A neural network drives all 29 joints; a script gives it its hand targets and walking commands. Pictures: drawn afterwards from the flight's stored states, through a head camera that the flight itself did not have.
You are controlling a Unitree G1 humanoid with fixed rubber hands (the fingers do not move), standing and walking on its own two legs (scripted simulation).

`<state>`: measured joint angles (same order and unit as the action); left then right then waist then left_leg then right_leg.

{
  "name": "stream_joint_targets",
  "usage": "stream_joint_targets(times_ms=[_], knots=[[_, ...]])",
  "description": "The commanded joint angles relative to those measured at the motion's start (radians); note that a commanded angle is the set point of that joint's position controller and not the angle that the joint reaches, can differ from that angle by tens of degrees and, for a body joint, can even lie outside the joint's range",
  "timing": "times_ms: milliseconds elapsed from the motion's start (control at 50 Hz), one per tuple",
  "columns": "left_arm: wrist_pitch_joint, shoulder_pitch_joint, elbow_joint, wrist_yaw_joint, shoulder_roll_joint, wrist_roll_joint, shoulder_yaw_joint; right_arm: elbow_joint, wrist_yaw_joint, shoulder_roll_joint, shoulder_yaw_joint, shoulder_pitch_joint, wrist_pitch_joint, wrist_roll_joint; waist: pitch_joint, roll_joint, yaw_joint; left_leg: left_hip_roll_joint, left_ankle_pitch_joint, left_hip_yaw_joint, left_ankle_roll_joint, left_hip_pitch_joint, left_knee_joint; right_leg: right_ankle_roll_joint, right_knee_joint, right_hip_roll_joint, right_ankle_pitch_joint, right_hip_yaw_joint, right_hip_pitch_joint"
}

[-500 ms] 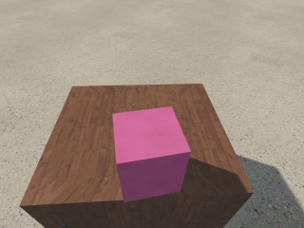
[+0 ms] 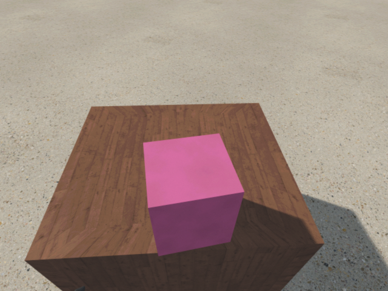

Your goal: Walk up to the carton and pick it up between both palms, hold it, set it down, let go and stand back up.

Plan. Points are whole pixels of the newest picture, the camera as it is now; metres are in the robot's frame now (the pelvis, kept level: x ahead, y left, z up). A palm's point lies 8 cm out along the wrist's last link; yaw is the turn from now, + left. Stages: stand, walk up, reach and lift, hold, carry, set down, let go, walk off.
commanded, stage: stand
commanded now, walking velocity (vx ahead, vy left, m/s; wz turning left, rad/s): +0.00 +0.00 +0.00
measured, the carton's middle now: (188, 194) +0.41 +0.03 -0.08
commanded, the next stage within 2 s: none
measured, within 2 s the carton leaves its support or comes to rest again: neither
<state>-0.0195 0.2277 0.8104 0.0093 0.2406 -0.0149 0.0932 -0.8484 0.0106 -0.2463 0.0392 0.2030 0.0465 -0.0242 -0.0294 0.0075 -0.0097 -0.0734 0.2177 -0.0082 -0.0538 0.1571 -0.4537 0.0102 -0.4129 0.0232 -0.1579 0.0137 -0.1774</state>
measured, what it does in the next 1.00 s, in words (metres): stands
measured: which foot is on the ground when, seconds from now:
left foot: down 0.00-1.00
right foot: down 0.00-1.00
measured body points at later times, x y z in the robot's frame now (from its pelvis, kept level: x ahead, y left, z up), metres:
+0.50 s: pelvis +0.00 +0.00 +0.00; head -0.01 +0.00 +0.45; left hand +0.10 +0.27 -0.12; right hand +0.12 -0.26 -0.11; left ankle +0.02 +0.15 -0.74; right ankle +0.05 -0.11 -0.74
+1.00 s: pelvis +0.00 +0.00 +0.00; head -0.01 +0.00 +0.45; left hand +0.10 +0.27 -0.12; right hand +0.12 -0.26 -0.12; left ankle +0.02 +0.15 -0.74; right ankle +0.05 -0.11 -0.74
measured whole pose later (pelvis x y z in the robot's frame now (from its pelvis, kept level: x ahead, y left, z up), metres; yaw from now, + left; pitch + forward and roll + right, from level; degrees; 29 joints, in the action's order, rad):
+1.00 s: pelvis +0.00 +0.00 +0.00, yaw +0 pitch -4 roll -1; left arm -0.02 0.23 0.84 0.01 0.25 -0.01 0.09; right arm -0.85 0.01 -0.25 0.04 0.20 0.04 -0.02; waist -0.06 0.01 -0.01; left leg -0.07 0.22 -0.01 -0.05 0.16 -0.45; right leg 0.01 -0.41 0.02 -0.16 0.01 -0.18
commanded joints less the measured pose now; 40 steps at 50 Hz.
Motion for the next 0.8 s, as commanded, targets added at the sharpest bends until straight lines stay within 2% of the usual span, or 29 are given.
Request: stream_joint_targets(times_ms=[0,20,40,60,140,160,200,220,260,280,320,340,400,440,460,480,500,540,560,580,600,620,640,680,700,720,740,760,780], knots=[[-0.036,-0.022,-0.077,-0.006,0.260,0.026,0.040,0.066,-0.004,-0.221,0.041,0.030,0.005,0.009,-0.003,-0.042,0.012,-0.033,0.024,-0.037,0.067,0.033,0.082,-0.005,0.138,-0.131,-0.170,-0.141,-0.038],[-0.036,-0.030,-0.071,-0.005,0.242,0.022,0.031,0.062,-0.003,-0.240,0.051,0.048,0.011,0.008,-0.020,-0.011,0.029,-0.033,0.011,-0.045,0.073,0.020,0.079,-0.005,0.142,-0.128,-0.175,-0.152,-0.073],[-0.037,-0.026,-0.073,-0.003,0.233,0.023,0.034,0.064,-0.002,-0.243,0.056,0.009,0.009,0.002,-0.046,-0.008,0.003,-0.041,0.027,-0.058,0.075,0.053,0.084,-0.003,0.139,-0.127,-0.145,-0.135,-0.058],[-0.038,-0.037,-0.068,-0.006,0.260,0.034,0.035,0.061,-0.008,-0.222,0.048,0.024,0.005,0.007,-0.026,-0.053,0.021,-0.041,0.018,-0.065,0.070,0.052,0.093,-0.004,0.127,-0.116,-0.143,-0.113,-0.037],[-0.040,-0.014,-0.066,-0.008,0.260,0.026,0.033,0.062,-0.004,-0.248,0.049,0.020,0.004,0.010,-0.012,-0.005,0.012,-0.039,0.009,-0.051,0.068,0.048,0.078,0.000,0.137,-0.131,-0.112,-0.134,-0.004],[-0.044,-0.017,-0.063,-0.007,0.263,0.020,0.033,0.055,0.000,-0.230,0.045,0.021,0.008,0.011,-0.048,-0.025,0.015,-0.047,-0.001,-0.064,0.074,0.069,0.088,0.003,0.134,-0.141,-0.111,-0.153,-0.023],[-0.040,-0.016,-0.054,-0.003,0.262,0.022,0.035,0.051,0.004,-0.262,0.054,0.042,0.013,0.010,-0.027,-0.035,0.016,-0.048,0.014,-0.063,0.072,0.035,0.094,-0.007,0.139,-0.125,-0.124,-0.136,-0.035],[-0.044,-0.020,-0.058,0.001,0.246,0.023,0.031,0.050,-0.006,-0.242,0.048,0.038,0.011,0.011,0.001,-0.005,0.011,-0.048,0.021,-0.060,0.072,0.041,0.094,-0.006,0.122,-0.125,-0.114,-0.128,-0.004],[-0.039,-0.014,-0.048,-0.007,0.260,0.021,0.035,0.051,-0.003,-0.227,0.046,0.011,0.004,0.010,-0.011,-0.004,0.012,-0.050,0.004,-0.058,0.070,0.036,0.082,-0.004,0.136,-0.130,-0.125,-0.142,-0.034],[-0.046,-0.023,-0.056,-0.005,0.257,0.025,0.036,0.051,0.000,-0.230,0.045,0.036,-0.001,0.011,-0.020,-0.040,0.012,-0.045,0.012,-0.055,0.067,0.045,0.087,-0.006,0.136,-0.129,-0.137,-0.132,-0.030],[-0.038,-0.038,-0.047,-0.008,0.268,0.020,0.034,0.054,0.002,-0.246,0.049,0.022,0.000,0.003,-0.052,0.001,0.022,-0.045,0.015,-0.042,0.069,0.046,0.101,-0.001,0.133,-0.140,-0.152,-0.149,-0.055],[-0.035,-0.028,-0.058,-0.007,0.265,0.018,0.036,0.052,-0.002,-0.257,0.049,0.041,0.001,0.011,0.000,-0.037,0.010,-0.052,0.008,-0.053,0.069,0.029,0.109,-0.002,0.116,-0.127,-0.122,-0.130,-0.023],[-0.038,-0.019,-0.046,-0.002,0.229,0.024,0.027,0.045,-0.001,-0.257,0.051,0.034,0.010,0.011,0.013,-0.009,0.011,-0.048,0.018,-0.061,0.072,0.025,0.097,0.004,0.127,-0.128,-0.105,-0.124,-0.003],[-0.038,-0.044,-0.044,-0.007,0.250,0.019,0.033,0.051,-0.007,-0.222,0.037,0.023,0.005,0.011,-0.008,-0.046,0.014,-0.050,0.019,-0.049,0.076,0.017,0.082,0.007,0.147,-0.139,-0.156,-0.151,-0.041],[-0.042,-0.043,-0.055,-0.003,0.257,0.024,0.038,0.045,-0.008,-0.226,0.040,0.041,0.003,0.015,-0.053,-0.018,0.024,-0.043,0.038,-0.059,0.070,0.049,0.086,0.003,0.153,-0.141,-0.183,-0.152,-0.052],[-0.041,-0.050,-0.066,0.002,0.248,0.018,0.033,0.046,-0.003,-0.245,0.043,0.027,0.000,0.012,-0.048,0.009,0.015,-0.049,0.033,-0.047,0.077,0.057,0.095,0.002,0.142,-0.147,-0.153,-0.162,-0.051],[-0.041,-0.038,-0.053,-0.003,0.252,0.011,0.033,0.049,0.000,-0.260,0.052,0.020,0.003,0.007,-0.015,-0.022,0.016,-0.040,0.019,-0.053,0.072,0.039,0.101,-0.002,0.135,-0.135,-0.157,-0.139,-0.036],[-0.039,-0.042,-0.058,0.001,0.243,0.019,0.027,0.039,-0.003,-0.259,0.047,0.036,0.008,0.014,-0.021,-0.031,0.007,-0.046,0.018,-0.054,0.070,0.026,0.095,0.002,0.138,-0.142,-0.159,-0.143,-0.042],[-0.038,-0.041,-0.050,-0.004,0.253,0.020,0.032,0.033,-0.007,-0.259,0.051,0.048,0.012,0.015,-0.008,0.026,0.026,-0.046,0.014,-0.058,0.075,0.024,0.088,0.005,0.133,-0.141,-0.140,-0.152,-0.043],[-0.038,-0.033,-0.040,-0.001,0.245,0.015,0.028,0.045,-0.004,-0.246,0.050,0.047,0.013,0.010,-0.031,0.013,0.018,-0.051,0.024,-0.058,0.072,0.032,0.101,0.004,0.137,-0.143,-0.154,-0.142,-0.041],[-0.037,-0.047,-0.046,-0.003,0.262,0.020,0.035,0.057,-0.009,-0.250,0.050,0.009,0.011,0.012,-0.049,-0.029,0.014,-0.052,0.036,-0.065,0.069,0.041,0.107,0.002,0.135,-0.127,-0.154,-0.132,-0.062],[-0.034,-0.025,-0.047,-0.001,0.246,0.012,0.028,0.045,-0.005,-0.269,0.056,0.023,0.007,0.019,-0.001,0.003,0.018,-0.047,0.025,-0.055,0.071,0.020,0.100,0.003,0.129,-0.130,-0.153,-0.140,-0.042],[-0.039,-0.022,-0.044,-0.006,0.262,0.018,0.030,0.038,-0.006,-0.265,0.055,0.031,0.002,0.014,-0.013,0.001,0.014,-0.049,0.043,-0.052,0.072,0.045,0.098,0.001,0.122,-0.132,-0.125,-0.137,-0.003],[-0.034,-0.030,-0.034,0.000,0.250,0.017,0.034,0.052,-0.006,-0.242,0.051,0.001,0.009,0.014,-0.017,-0.013,0.004,-0.049,0.040,-0.059,0.070,0.034,0.103,0.004,0.153,-0.145,-0.185,-0.146,-0.035],[-0.036,-0.034,-0.048,-0.001,0.280,0.023,0.037,0.060,-0.005,-0.232,0.046,0.013,0.006,0.017,-0.014,-0.041,0.001,-0.046,0.038,-0.051,0.062,0.048,0.106,0.003,0.130,-0.135,-0.180,-0.137,-0.008],[-0.036,-0.021,-0.035,-0.002,0.259,0.022,0.036,0.050,-0.001,-0.261,0.050,0.010,0.001,0.015,-0.041,-0.011,-0.011,-0.047,0.035,-0.045,0.063,0.055,0.101,0.007,0.149,-0.148,-0.173,-0.149,-0.033],[-0.041,-0.020,-0.037,-0.008,0.260,0.021,0.031,0.052,-0.005,-0.238,0.048,-0.004,0.000,0.018,-0.008,-0.043,0.005,-0.049,0.034,-0.060,0.073,0.037,0.104,0.005,0.141,-0.140,-0.157,-0.147,-0.015],[-0.038,-0.035,-0.037,-0.009,0.269,0.015,0.037,0.056,-0.004,-0.236,0.047,0.012,0.004,0.017,-0.017,-0.012,0.012,-0.048,0.023,-0.048,0.069,0.038,0.095,0.003,0.147,-0.144,-0.153,-0.146,-0.020],[-0.039,-0.039,-0.040,-0.004,0.263,0.016,0.031,0.053,0.002,-0.258,0.048,0.023,0.009,0.018,0.010,-0.016,0.015,-0.044,0.016,-0.054,0.069,0.033,0.096,0.007,0.132,-0.142,-0.149,-0.148,-0.007]])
